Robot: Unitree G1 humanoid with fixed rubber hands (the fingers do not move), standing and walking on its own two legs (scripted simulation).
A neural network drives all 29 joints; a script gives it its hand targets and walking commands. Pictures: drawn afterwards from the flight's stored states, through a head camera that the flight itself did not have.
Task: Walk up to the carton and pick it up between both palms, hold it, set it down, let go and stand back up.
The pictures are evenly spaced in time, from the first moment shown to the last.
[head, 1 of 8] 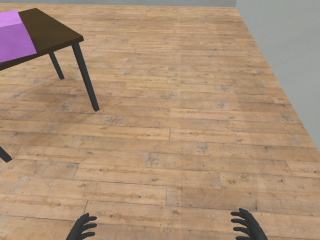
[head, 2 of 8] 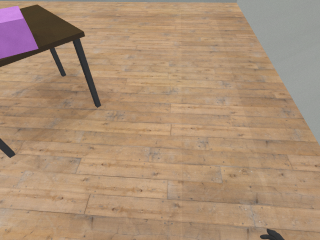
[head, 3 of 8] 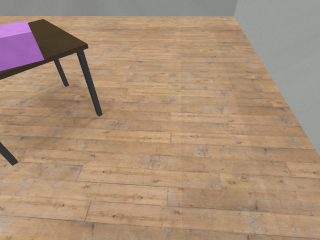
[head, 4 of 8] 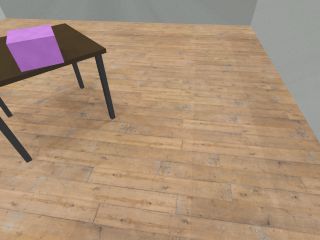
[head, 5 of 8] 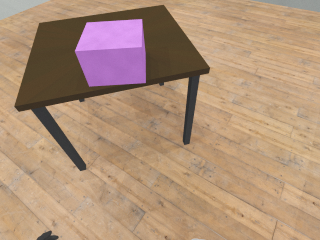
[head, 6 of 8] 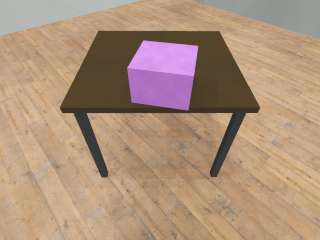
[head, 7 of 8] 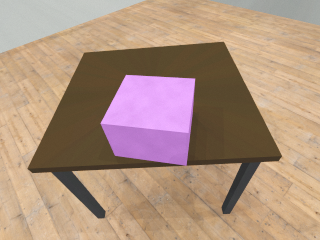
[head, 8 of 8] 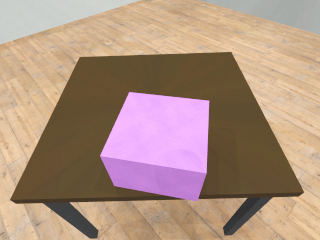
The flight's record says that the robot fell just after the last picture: no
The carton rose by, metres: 0.00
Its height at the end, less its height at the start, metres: +0.00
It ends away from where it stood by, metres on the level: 0.00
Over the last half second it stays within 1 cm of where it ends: yes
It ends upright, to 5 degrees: yes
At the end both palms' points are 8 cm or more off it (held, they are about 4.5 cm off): yes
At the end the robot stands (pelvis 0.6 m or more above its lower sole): yes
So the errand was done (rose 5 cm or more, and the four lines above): no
